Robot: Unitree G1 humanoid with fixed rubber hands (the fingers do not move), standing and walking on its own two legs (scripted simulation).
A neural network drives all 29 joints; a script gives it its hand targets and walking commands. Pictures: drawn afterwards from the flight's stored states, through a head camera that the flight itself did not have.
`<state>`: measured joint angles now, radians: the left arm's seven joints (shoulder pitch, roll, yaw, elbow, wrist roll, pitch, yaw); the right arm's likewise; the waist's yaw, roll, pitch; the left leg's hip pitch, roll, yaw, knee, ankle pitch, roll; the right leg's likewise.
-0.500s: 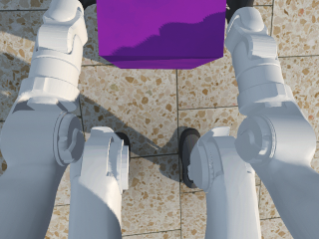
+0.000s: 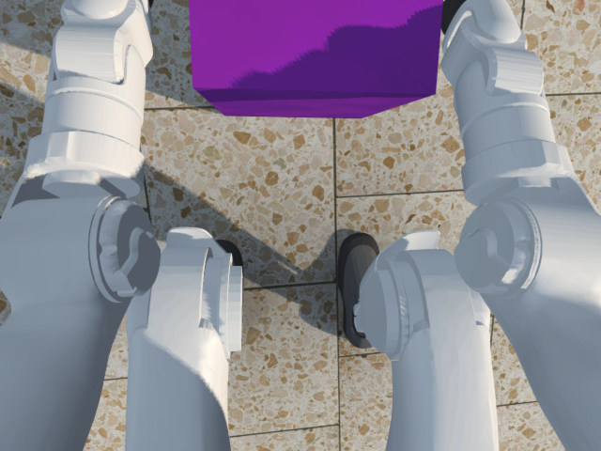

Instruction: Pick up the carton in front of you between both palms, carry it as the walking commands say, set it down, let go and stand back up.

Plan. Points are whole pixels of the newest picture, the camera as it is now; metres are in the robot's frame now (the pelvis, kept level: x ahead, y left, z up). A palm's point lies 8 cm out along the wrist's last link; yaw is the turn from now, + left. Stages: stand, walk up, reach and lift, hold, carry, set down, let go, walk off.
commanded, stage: set down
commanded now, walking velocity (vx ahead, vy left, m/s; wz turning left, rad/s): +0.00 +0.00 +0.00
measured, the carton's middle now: (303, 16) +0.55 +0.01 -0.23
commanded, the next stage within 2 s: let go in 1.40 s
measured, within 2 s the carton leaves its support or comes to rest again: neither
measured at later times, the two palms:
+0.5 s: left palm out of the picture +0.57 +0.22 -0.14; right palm out of the picture +0.56 -0.16 -0.14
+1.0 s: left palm out of the picture +0.57 +0.23 +0.03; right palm out of the picture +0.55 -0.16 +0.03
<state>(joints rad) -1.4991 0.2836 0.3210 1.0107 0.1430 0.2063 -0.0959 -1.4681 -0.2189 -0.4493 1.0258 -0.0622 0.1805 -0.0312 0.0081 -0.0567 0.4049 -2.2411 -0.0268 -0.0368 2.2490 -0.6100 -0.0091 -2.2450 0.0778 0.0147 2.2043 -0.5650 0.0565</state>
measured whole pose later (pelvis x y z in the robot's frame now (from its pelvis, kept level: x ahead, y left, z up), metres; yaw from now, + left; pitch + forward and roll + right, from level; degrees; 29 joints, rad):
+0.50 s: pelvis +0.00 +0.00 +0.01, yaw +1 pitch +35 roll -2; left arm -1.52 0.49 0.01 1.13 -0.24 0.09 0.05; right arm -1.40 -0.30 -0.17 1.00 0.21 0.08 -0.15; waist -0.02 -0.02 0.38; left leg -2.23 -0.04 -0.04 2.24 -0.62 -0.01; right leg -2.22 0.06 0.01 2.20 -0.59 0.06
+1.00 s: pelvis +0.01 +0.00 +0.13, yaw +1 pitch +47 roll -2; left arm -1.35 0.42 0.18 0.99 -0.07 0.18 0.01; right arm -1.23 -0.22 -0.28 0.83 0.09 0.19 -0.15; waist -0.04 -0.01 0.03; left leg -2.06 -0.04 -0.04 1.76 -0.52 -0.01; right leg -2.05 0.04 0.02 1.72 -0.49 0.04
